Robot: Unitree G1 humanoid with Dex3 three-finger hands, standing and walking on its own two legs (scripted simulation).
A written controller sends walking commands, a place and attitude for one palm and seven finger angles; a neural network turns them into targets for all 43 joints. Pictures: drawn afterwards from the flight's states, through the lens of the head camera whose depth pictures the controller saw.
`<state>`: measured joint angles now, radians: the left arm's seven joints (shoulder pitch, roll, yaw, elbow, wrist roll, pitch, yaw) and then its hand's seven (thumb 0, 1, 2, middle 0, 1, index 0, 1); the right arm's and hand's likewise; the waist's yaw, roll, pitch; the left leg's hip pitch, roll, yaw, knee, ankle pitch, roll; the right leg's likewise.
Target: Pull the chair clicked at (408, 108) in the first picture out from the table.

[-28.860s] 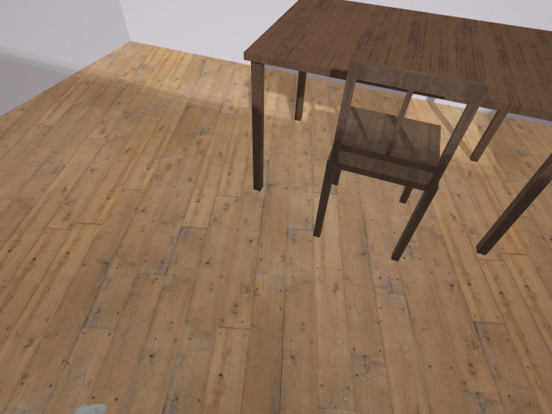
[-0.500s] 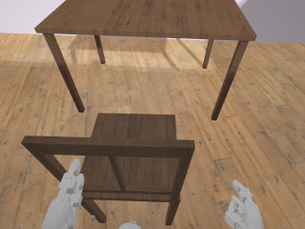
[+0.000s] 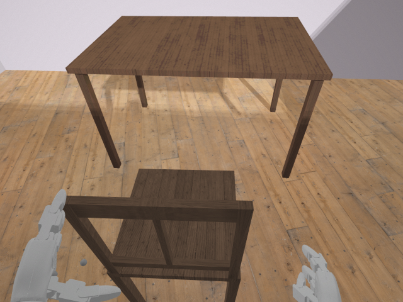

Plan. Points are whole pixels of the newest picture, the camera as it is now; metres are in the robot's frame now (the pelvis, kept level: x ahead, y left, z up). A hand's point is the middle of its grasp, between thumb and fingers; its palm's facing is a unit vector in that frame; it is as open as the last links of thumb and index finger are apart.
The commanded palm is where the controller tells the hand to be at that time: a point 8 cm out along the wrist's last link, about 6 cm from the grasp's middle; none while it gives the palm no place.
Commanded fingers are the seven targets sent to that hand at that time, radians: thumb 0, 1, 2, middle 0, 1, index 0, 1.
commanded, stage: draw the hand back to the body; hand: left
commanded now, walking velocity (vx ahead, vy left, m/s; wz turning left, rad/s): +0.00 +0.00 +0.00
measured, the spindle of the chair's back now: (164, 241) +0.28 +0.13 -0.08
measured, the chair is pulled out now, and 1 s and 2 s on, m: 0.60 0.60 0.60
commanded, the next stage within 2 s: step back with the hand held close in 0.86 s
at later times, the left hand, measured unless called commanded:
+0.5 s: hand (43, 187) +0.22 +0.27 +0.19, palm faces +0.45 -0.78 -0.44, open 9.2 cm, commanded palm +0.17 +0.30 +0.20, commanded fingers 0.00 0.90 0.90 -0.20 -0.30 -0.20 -0.30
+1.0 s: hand (50, 189) +0.22 +0.25 +0.19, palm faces +0.45 -0.78 -0.43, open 7.4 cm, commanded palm +0.17 +0.29 +0.20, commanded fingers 0.00 0.90 0.90 -0.20 -0.30 -0.20 -0.30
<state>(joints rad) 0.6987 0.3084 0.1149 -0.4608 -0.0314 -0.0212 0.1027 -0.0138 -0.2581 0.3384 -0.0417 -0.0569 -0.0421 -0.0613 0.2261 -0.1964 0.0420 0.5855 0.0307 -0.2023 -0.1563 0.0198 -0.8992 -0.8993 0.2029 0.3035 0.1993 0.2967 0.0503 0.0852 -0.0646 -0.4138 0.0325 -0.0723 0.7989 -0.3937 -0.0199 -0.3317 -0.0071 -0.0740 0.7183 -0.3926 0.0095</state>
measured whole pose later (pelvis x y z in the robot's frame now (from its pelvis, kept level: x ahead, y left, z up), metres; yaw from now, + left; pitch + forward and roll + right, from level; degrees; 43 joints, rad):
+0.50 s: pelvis +0.03 +0.01 +0.03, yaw -1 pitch -3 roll -1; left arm 0.48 0.36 0.33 -0.47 -0.04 -0.01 0.14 0.00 0.62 0.77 -0.17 -0.24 -0.17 -0.25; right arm 0.17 -0.21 0.05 0.65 0.00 -0.17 -0.11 0.02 -0.90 -0.90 0.20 0.30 0.20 0.30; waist 0.08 0.07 0.01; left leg -0.14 0.01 -0.03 0.49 -0.30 0.00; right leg -0.08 -0.04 -0.04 0.44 -0.30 0.03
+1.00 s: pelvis +0.03 +0.00 +0.03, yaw -1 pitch -4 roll -1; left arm 0.47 0.35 0.34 -0.44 -0.04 -0.02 0.13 0.01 0.89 0.90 -0.21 -0.30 -0.21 -0.30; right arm 0.17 -0.22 0.03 0.67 0.01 -0.14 -0.10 0.02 -0.90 -0.90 0.20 0.30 0.20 0.30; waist 0.07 0.08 0.02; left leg -0.12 0.02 -0.03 0.47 -0.28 -0.02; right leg -0.07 -0.02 -0.04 0.43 -0.29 0.01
